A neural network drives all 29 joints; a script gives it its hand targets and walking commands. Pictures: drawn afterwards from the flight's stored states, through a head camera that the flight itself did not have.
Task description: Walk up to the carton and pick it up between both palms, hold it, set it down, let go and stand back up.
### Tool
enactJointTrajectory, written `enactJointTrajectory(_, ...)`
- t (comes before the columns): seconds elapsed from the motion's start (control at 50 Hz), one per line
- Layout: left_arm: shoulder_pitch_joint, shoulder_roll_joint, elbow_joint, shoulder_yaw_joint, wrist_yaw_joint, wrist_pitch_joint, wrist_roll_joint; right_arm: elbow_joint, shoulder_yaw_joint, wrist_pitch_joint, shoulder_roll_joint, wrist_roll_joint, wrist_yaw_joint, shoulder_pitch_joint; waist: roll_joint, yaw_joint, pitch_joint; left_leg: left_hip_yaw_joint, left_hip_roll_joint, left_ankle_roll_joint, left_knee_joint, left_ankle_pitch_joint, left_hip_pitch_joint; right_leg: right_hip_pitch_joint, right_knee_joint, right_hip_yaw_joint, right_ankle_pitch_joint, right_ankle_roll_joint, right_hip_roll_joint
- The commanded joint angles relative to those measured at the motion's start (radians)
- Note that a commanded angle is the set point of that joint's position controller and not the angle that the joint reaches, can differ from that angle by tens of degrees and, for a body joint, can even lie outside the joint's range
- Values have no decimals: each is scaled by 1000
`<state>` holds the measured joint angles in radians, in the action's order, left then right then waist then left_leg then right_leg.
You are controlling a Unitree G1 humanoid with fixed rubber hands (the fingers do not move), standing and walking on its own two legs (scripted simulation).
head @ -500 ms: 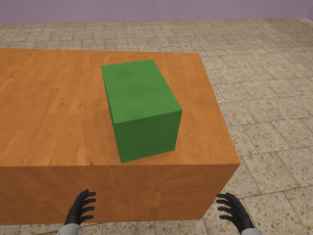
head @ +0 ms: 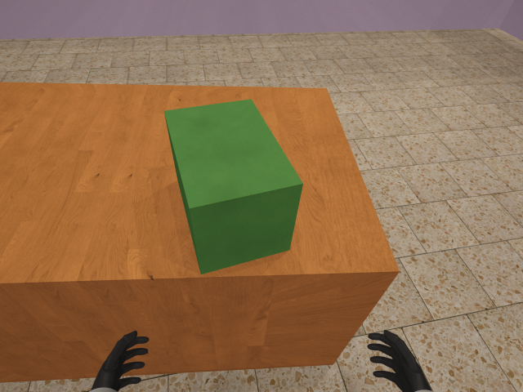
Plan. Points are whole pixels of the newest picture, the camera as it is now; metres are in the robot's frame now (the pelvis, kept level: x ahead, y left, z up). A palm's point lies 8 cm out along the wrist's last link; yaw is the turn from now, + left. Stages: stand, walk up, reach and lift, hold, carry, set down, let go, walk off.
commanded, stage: set down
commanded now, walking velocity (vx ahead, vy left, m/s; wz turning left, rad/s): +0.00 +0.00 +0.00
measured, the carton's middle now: (227, 181) +0.54 +0.08 -0.01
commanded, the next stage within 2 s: let go in 0.20 s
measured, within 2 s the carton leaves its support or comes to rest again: neither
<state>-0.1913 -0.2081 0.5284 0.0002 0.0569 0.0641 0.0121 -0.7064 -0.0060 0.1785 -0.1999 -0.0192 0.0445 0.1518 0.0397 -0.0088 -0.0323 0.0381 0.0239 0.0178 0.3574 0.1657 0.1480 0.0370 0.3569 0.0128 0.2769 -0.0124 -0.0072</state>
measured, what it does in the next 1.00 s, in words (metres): stands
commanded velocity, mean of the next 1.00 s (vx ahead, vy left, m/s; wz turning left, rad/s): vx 0.00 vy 0.00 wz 0.00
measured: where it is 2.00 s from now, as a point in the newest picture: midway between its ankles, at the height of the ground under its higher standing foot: outside the picture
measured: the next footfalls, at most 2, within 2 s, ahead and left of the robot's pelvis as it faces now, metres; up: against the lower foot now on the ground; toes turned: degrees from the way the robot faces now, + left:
none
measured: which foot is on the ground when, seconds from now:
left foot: down 0.00-1.00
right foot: down 0.00-1.00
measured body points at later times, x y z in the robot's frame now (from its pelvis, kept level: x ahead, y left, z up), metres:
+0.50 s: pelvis +0.01 +0.00 +0.00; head +0.02 +0.00 +0.45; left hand +0.17 +0.23 -0.09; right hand +0.17 -0.23 -0.09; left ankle +0.02 +0.13 -0.75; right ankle -0.05 -0.11 -0.75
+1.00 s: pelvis +0.01 -0.01 -0.01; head -0.01 +0.01 +0.44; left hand +0.11 +0.25 -0.14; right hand +0.09 -0.25 -0.14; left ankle +0.02 +0.13 -0.75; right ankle -0.05 -0.11 -0.75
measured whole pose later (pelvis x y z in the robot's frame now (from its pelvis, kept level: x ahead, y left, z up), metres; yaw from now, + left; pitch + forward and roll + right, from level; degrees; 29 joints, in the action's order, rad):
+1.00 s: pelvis +0.01 -0.01 -0.01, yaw +4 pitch -1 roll -1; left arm -0.27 -0.23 0.74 0.04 0.00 0.01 0.03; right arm -0.87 -0.04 -0.01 -0.19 0.03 0.02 0.32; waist 0.04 -0.01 0.04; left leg -0.05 0.03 0.03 0.56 0.28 0.27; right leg 0.09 0.47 -0.08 0.37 -0.03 -0.02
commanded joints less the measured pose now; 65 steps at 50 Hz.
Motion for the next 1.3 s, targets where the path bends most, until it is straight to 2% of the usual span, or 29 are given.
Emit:
enactJointTrajectory(0.0, 81, -103, -158, 36, -7, -39, -5, 148, -24, 55, -124, -5, -8, -86, -49, 3, 114, -6, -21, -4, 7, -245, -311, 278, -109, -45, -276, 15, -1)
enactJointTrajectory(0.02, 70, -100, -131, 38, -15, -32, 1, 121, -22, 53, -119, 3, -13, -73, -44, 12, 91, -3, -22, -5, 12, -239, -306, 288, -109, -40, -279, 15, 4)
enactJointTrajectory(0.04, 79, -101, -193, 34, -9, -44, -8, 171, -31, 67, -132, -12, -9, -85, -45, 2, 127, -14, -19, 0, 17, -270, -313, 280, -101, -50, -303, 16, -4)
enactJointTrajectory(0.06, 73, -96, -126, 35, -16, -32, -1, 121, -18, 63, -119, 4, -14, -71, -35, 14, 99, -4, -22, -2, 17, -261, -314, 286, -104, -48, -298, 16, -1)
enactJointTrajectory(0.08, 63, -101, -167, 42, -15, -37, -4, 159, -26, 70, -125, 0, -14, -76, -31, 4, 120, -12, -19, 1, 20, -270, -326, 282, -97, -55, -300, 21, -6)
enactJointTrajectory(0.14, 57, -101, -151, 42, -22, -36, 0, 130, -21, 75, -125, -2, -19, -61, -39, 14, 103, -16, -18, 0, 23, -289, -326, 275, -99, -51, -333, 18, -6)
enactJointTrajectory(0.16, 52, -108, -122, 45, -29, -30, 3, 116, -15, 73, -118, 10, -23, -56, -22, 17, 94, -10, -23, -4, 22, -278, -325, 274, -99, -52, -338, 22, -2)
enactJointTrajectory(0.18, 54, -104, -154, 49, -29, -35, -2, 142, -24, 79, -123, -1, -24, -64, -21, 6, 110, -12, -20, -3, 28, -292, -332, 274, -97, -56, -350, 24, -4)
enactJointTrajectory(0.24, 45, -111, -142, 53, -37, -31, 1, 130, -15, 82, -120, 3, -31, -53, -12, 10, 101, -12, -21, -4, 28, -286, -333, 277, -93, -56, -362, 25, -3)
enactJointTrajectory(0.44, 46, -113, -138, 48, -56, -11, 10, 73, -18, 74, -116, 14, -39, -50, -53, 20, 88, -3, -24, -1, 33, -286, -341, 270, -91, -54, -369, 25, 3)
enactJointTrajectory(0.72, 61, -129, -129, 57, -69, -1, -1, 71, -24, 70, -100, 28, -41, -63, -19, 15, 89, 5, -32, -11, 44, -239, -321, 264, -81, -49, -380, 35, 13)
enactJointTrajectory(0.74, -37, -160, 5, 85, -64, -55, 44, -39, -51, -69, -163, 47, -47, 144, 84, 12, 150, -131, 124, -47, 109, -489, -12, 25, 11, -22, -277, 31, 78)
enactJointTrajectory(0.76, -68, -166, 22, 89, -57, -69, 29, -42, -72, -122, -194, 40, -44, 180, 73, 9, 131, -119, 103, -32, 132, -411, 65, -17, 2, -1, -271, 23, 94)
enactJointTrajectory(0.78, -81, -165, 38, 84, -56, -73, 24, -41, -70, -146, -180, 46, -42, 152, 41, -8, 84, -92, 77, -19, 129, -280, 126, -12, 15, 15, -321, 9, 108)
enactJointTrajectory(0.82, -105, -134, 78, 70, -60, -76, 15, -28, -59, -158, -117, 44, -34, 97, 30, -27, 129, -75, 56, -31, 145, -207, 102, 12, 55, 13, -387, -7, 94)
enactJointTrajectory(0.84, -85, -127, 79, 67, -60, -76, 19, -33, -60, -164, -124, 42, -29, 116, 11, -18, 102, -71, 51, -22, 135, -174, 132, 31, 42, 6, -313, -12, 92)
enactJointTrajectory(0.86, -64, -121, 86, 67, -59, -75, 22, -35, -63, -162, -120, 46, -24, 105, -26, -15, 91, -80, 50, -16, 132, -180, 139, 50, 29, 10, -279, -19, 97)
enactJointTrajectory(0.88, -72, -137, 96, 72, -52, -74, 21, -38, -62, -162, -100, 47, -24, 107, -26, -12, 72, -96, 49, -19, 137, -181, 157, 62, 25, 12, -262, -26, 101)
enactJointTrajectory(0.9, -86, -143, 117, 74, -50, -73, 19, -43, -63, -161, -106, 48, -27, 111, -52, -13, 67, -102, 50, -20, 143, -193, 155, 69, 21, 14, -265, -30, 103)
enactJointTrajectory(0.92, -89, -144, 130, 73, -45, -75, 20, -50, -67, -162, -105, 49, -32, 121, -44, -13, 53, -112, 52, -19, 143, -210, 149, 91, 20, 10, -257, -33, 102)
enactJointTrajectory(0.94, -100, -142, 150, 75, -41, -77, 24, -75, -72, -162, -121, 48, -35, 141, -78, -15, 28, -119, 57, -18, 132, -235, 163, 92, 19, 7, -233, -34, 106)
enactJointTrajectory(0.98, -112, -129, 196, 71, -36, -80, 22, -105, -79, -167, -120, 49, -46, 184, -98, -2, -12, -127, 54, -30, 126, -238, 163, 114, 9, 9, -224, -38, 105)
enactJointTrajectory(1.02, -130, -142, 233, 77, -29, -78, 21, -129, -76, -170, -102, 44, -52, 213, -116, -3, -5, -140, 53, -34, 123, -263, 164, 97, 5, -2, -216, -43, 108)
enactJointTrajectory(1.06, -165, -141, 290, 77, -23, -77, 24, -148, -80, -168, -103, 44, -61, 230, -120, 0, -26, -147, 56, -35, 122, -257, 147, 110, -11, -5, -237, -46, 109)
enactJointTrajectory(1.12, -208, -126, 355, 77, -18, -80, 21, -195, -67, -175, -56, 38, -73, 303, -86, 2, -22, -152, 51, -40, 113, -238, 132, 98, -18, -17, -183, -46, 107)
enactJointTrajectory(1.2, -222, -73, 436, 61, -10, -71, 22, -229, -69, -181, -55, 37, -77, 297, -117, 3, -57, -171, 43, -44, 87, -198, 135, 101, -38, -25, -124, -44, 106)
enactJointTrajectory(1.22, -243, -67, 461, 59, -11, -72, 20, -243, -63, -181, -33, 33, -80, 311, -81, 6, -50, -180, 43, -47, 85, -171, 118, 99, -49, -22, -115, -42, 100)
enactJointTrajectory(1.24, -242, -59, 481, 57, -10, -69, 17, -251, -63, -182, -42, 30, -80, 322, -90, 12, -81, -177, 38, -45, 71, -154, 126, 114, -55, -26, -95, -44, 104)
enactJointTrajectory(1.28, -247, -65, 505, 59, -10, -69, 18, -264, -62, -182, -37, 37, -84, 300, -59, -4, -91, -199, 45, -46, 54, -139, 129, 122, -61, -32, -48, -40, 95)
